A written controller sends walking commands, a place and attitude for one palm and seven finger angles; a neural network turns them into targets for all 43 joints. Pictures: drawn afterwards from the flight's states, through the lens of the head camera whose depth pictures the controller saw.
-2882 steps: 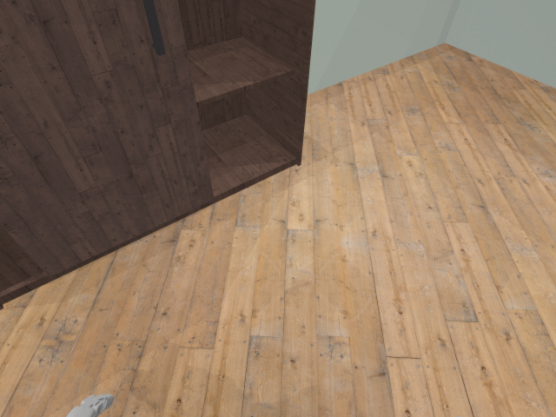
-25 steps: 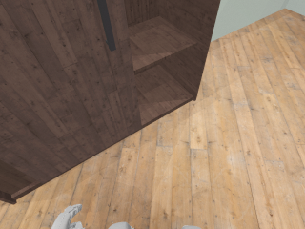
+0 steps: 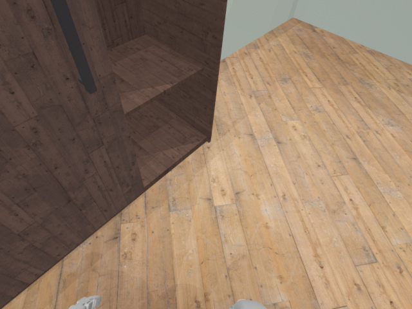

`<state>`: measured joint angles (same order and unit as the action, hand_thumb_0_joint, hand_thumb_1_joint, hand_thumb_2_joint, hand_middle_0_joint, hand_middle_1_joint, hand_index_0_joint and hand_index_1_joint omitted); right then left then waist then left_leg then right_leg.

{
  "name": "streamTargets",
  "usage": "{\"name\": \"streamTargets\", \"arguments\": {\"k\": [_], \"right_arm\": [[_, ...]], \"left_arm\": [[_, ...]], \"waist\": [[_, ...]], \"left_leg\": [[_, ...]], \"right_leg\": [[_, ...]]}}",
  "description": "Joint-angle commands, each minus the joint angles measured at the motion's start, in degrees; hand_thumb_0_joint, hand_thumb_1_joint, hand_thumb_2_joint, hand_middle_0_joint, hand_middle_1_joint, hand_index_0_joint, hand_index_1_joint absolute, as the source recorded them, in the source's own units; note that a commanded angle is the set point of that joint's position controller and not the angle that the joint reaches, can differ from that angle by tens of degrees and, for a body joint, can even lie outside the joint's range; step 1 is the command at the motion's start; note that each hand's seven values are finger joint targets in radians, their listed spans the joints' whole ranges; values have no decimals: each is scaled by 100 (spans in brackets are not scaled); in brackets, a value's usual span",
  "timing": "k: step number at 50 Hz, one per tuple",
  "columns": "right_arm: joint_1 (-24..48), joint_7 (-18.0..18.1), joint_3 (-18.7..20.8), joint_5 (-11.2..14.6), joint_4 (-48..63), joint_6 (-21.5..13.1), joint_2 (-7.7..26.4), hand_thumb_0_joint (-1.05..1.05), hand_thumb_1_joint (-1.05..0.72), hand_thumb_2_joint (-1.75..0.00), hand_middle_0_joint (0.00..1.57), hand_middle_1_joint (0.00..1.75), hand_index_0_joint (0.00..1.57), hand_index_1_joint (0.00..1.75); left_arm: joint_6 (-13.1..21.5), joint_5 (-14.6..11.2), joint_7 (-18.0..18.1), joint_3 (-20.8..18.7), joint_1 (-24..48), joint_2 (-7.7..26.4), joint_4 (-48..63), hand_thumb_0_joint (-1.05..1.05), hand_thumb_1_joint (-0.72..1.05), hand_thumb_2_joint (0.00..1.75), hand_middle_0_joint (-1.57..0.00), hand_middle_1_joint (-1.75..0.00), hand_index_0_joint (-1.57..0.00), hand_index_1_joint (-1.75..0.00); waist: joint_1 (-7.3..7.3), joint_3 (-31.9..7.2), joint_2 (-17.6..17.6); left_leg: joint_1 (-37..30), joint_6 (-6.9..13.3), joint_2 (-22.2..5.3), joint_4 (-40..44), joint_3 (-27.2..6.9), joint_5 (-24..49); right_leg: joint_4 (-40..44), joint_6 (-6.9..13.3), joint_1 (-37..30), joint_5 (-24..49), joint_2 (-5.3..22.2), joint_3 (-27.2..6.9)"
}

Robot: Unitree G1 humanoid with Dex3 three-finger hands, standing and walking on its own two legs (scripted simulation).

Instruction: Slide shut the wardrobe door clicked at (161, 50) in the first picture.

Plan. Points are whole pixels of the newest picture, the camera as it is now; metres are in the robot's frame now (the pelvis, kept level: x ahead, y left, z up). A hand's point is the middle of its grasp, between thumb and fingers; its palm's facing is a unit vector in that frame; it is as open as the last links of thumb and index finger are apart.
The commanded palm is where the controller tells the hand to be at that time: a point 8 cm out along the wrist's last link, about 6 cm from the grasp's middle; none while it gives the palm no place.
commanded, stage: walk to a spot facing it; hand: left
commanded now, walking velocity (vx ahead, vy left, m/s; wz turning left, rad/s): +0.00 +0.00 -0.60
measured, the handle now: (65, 28) +0.64 +0.36 +0.18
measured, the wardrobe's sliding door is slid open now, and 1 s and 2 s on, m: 0.53 0.53 0.53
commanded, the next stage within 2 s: turn to face it in 1.82 s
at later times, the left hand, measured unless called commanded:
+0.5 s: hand (135, 297) +0.16 +0.16 -0.16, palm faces -0.26 -0.94 -0.24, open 7.4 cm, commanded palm none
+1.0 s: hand (191, 237) +0.30 +0.05 -0.16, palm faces -0.58 -0.77 -0.29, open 7.4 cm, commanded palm none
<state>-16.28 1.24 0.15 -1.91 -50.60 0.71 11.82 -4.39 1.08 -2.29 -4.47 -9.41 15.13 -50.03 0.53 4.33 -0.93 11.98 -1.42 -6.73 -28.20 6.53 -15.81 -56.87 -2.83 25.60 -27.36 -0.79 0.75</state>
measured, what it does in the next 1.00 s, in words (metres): steps on the spot, turning right: right foot, then left foot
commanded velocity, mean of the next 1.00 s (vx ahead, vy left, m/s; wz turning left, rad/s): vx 0.02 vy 0.00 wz -0.60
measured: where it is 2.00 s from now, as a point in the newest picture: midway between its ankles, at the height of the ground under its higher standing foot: (266, 290)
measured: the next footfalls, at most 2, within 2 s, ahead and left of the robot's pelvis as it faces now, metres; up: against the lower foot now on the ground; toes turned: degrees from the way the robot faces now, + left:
right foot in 0.14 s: +0.05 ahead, -0.13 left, +0.00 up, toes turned -8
left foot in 0.56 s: +0.14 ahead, +0.09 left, +0.00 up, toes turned -20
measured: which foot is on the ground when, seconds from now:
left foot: down 0.00-0.14, up 0.16-0.54, down 0.56-0.94, up 0.96-1.00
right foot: up 0.00-0.12, down 0.14-0.56, up 0.58-0.92, down 0.94-1.00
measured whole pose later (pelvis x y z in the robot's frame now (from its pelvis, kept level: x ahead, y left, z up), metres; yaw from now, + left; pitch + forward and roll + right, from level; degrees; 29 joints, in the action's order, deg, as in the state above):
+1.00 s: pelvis +0.07 -0.05 -0.02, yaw -36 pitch -1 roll -1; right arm -16.5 0.9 2.9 -0.6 -53.2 3.3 15.2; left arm -0.8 1.0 -0.9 -3.1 -7.0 13.7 -49.6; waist 2.2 6.4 3.3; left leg 17.9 -3.7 -8.2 -54.8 5.5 -31.3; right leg -36.7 3.1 17.9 -17.4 -1.9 2.2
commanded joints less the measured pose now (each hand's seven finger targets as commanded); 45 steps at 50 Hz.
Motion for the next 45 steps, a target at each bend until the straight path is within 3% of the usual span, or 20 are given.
{"name": "streamTargets", "arguments": {"k": [1, 3, 5, 6, 7, 8, 9, 13, 18, 22, 25, 26, 27, 28, 29, 31, 35, 41, 43, 45], "right_arm": [[-134, 97, 392, 25, 275, -127, 1266, 0, -90, -90, 20, 30, 20, 30], [-172, 70, 430, 51, 253, -85, 1318, 0, -90, -90, 20, 30, 20, 30], [-13, 24, 473, 132, 300, -50, 1309, 0, -90, -90, 20, 30, 20, 30], [46, -27, 433, 202, 439, -34, 996, 0, -90, -90, 20, 30, 20, 30], [603, -46, 339, 185, 766, -25, 689, 0, -90, -90, 20, 30, 20, 30], [600, -9, 368, 198, 832, 33, 848, 0, -90, -90, 20, 30, 20, 30], [786, -7, 374, 185, 740, 56, 857, 0, -90, -90, 20, 30, 20, 30], [610, -77, 374, 125, 569, 139, 762, 0, -90, -90, 20, 30, 20, 30], [888, -69, 395, 147, 665, 122, 754, 0, -90, -90, 20, 30, 20, 30], [926, -22, 377, 195, 741, 35, 727, 0, -90, -90, 20, 30, 20, 30], [205, 57, 351, 221, 493, -52, 726, 0, -90, -90, 20, 30, 20, 30], [-30, 95, 370, 207, 394, -112, 954, 0, -90, -90, 20, 30, 20, 30], [-167, 110, 453, 115, 408, -153, 1458, 0, -90, -90, 20, 30, 20, 30], [-269, 114, 458, 91, 468, -110, 1564, 0, -90, -90, 20, 30, 20, 30], [-141, 133, 412, 20, 542, -90, 1476, 0, -90, -90, 20, 30, 20, 30], [326, 152, 333, -1, 574, -153, 1280, 0, -90, -90, 20, 30, 20, 30], [96, 158, 277, 30, 401, -168, 1096, 0, -90, -90, 20, 30, 20, 30], [-236, 133, 391, 25, 197, -130, 1233, 0, -90, -90, 20, 30, 20, 30], [-179, 100, 442, 46, 191, -100, 1307, 0, -90, -90, 20, 30, 20, 30], [-14, 65, 474, 111, 217, -60, 1348, 0, -90, -90, 20, 30, 20, 30]], "left_arm": [[205, -46, -13, 8, 332, 228, 604, 0, 90, 90, -20, -30, -20, -30], [279, -44, 12, 9, 228, 279, 569, 0, 90, 90, -20, -30, -20, -30], [370, -36, 68, -65, -419, 505, 352, 0, 90, 90, -20, -30, -20, -30], [439, 21, 160, -174, -889, 1053, 173, 0, 90, 90, -20, -30, -20, -30], [460, -8, 236, -285, -1293, 1501, 13, 0, 90, 90, -20, -30, -20, -30], [452, -37, 319, -285, -1344, 1482, 30, 0, 90, 90, -20, -30, -20, -30], [463, -25, 352, -246, -1003, 1176, 78, 0, 90, 90, -20, -30, -20, -30], [406, 32, 367, -162, -59, 932, 324, 0, 90, 90, -20, -30, -20, -30], [426, 42, 313, -165, -339, 926, 199, 0, 90, 90, -20, -30, -20, -30], [410, 39, 314, -221, -354, 939, 200, 0, 90, 90, -20, -30, -20, -30], [355, -23, 307, -216, -77, 855, 272, 0, 90, 90, -20, -30, -20, -30], [335, -58, 298, -159, -87, 630, 331, 0, 90, 90, -20, -30, -20, -30], [310, -106, 257, -106, -235, 314, 376, 0, 90, 90, -20, -30, -20, -30], [328, -66, 230, -85, -159, 390, 454, 0, 90, 90, -20, -30, -20, -30], [297, -32, 207, -106, -61, 474, 520, 0, 90, 90, -20, -30, -20, -30], [241, 41, 129, -156, -91, 481, 401, 0, 90, 90, -20, -30, -20, -30], [163, -2, 16, -60, 61, 343, 465, 0, 90, 90, -20, -30, -20, -30], [184, -24, -14, 7, 486, 224, 608, 0, 90, 90, -20, -30, -20, -30], [259, -31, 10, 10, 378, 282, 592, 0, 90, 90, -20, -30, -20, -30], [320, -28, 46, -43, -109, 390, 403, 0, 90, 90, -20, -30, -20, -30]], "waist": [[186, -572, 1515], [166, -750, 1363], [-188, -1029, 795], [-366, -1229, -625], [-616, -1062, -1663], [-560, -1085, -1157], [-473, -760, -1167], [13, -716, -676], [-107, -516, -666], [-127, -579, -841], [212, -785, -734], [280, -882, -119], [286, -880, 1399], [274, -833, 1698], [272, -629, 1003], [11, -494, 1333], [21, -514, 1278], [214, -635, 1488], [166, -785, 1459], [-150, -857, 1094]], "left_leg": [[-904, 828, -1225, 475, -488, 2743], [-944, 653, -1201, 19, -331, 2963], [-362, 212, -919, -1020, 100, 2455], [979, -86, -353, -2253, 484, 741], [2321, -246, 387, -3564, 286, -2321], [2534, -199, 191, -4060, -502, -2185], [2642, -181, 64, -4137, -675, -1711], [1831, -239, 188, -3605, -682, -905], [1652, -245, 422, -2718, -611, -801], [1259, -177, 555, -1661, -699, -918], [-234, -127, 604, 132, -629, 125], [-996, -27, 109, 690, -943, 389], [-1436, 486, -1221, 1164, -2475, 757], [-1154, 1042, -2034, 1083, -3075, 1609], [-667, 1306, -2080, 1063, -2863, 1726], [-288, 1101, -1545, 1030, -2176, 2286], [-841, 862, -1020, 692, -935, 3548], [-1094, 813, -1133, 345, -453, 3724], [-1159, 679, -1211, -6, -371, 3776], [-539, 336, -1077, -714, -46, 3282]], "right_leg": [[1054, 39, 89, -37, 50, 258], [2041, 130, -402, 415, -81, 403], [3339, 302, -1694, 1826, -51, 271], [3613, 693, -2833, 3301, 972, -1164], [3475, 1383, -3140, 5661, 2051, -2684], [3413, 1705, -3069, 5401, 2234, -2672], [3589, 1678, -2578, 4563, 1871, -2628], [3758, 1342, -1472, 2549, 1220, -2010], [3917, 1338, -1307, 2076, 1058, -2304], [3703, 1342, -1397, 2775, 1025, -2594], [3159, 887, -856, 2825, 606, -2388], [2748, 657, -384, 2164, 173, -2070], [1742, 334, 495, 315, -577, -1279], [621, 161, 556, -1047, -441, -628], [-77, 118, 451, -932, -234, -630], [-654, 16, 449, -521, -125, -477], [-591, -69, 605, -7, -7, -46], [902, 13, 142, 30, 38, 277], [1776, 127, -280, 290, -56, 365], [2903, 260, -1398, 1565, -168, 499]]}}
